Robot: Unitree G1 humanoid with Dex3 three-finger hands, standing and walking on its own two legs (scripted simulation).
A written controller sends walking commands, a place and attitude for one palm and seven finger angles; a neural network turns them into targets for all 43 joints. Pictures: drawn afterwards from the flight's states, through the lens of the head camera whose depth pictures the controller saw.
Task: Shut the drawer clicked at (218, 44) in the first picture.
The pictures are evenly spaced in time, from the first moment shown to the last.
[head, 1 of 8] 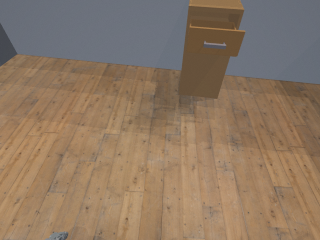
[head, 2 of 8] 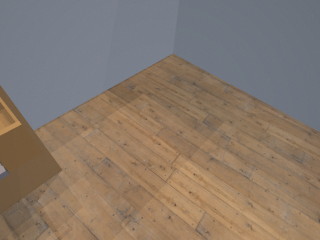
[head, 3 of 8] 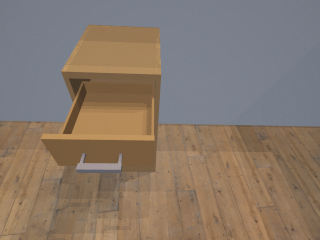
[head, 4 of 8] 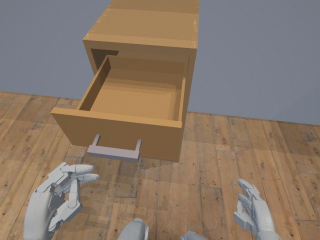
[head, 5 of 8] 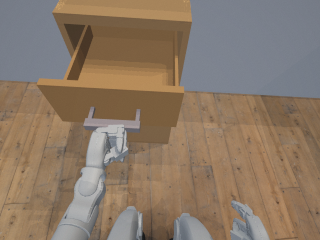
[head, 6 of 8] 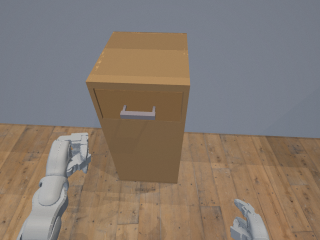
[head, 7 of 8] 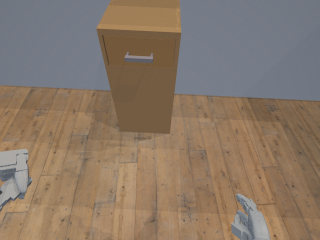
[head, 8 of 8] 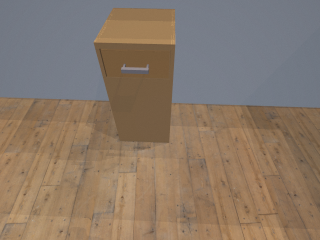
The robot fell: no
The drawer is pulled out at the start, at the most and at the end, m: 0.30 0.30 0.00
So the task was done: yes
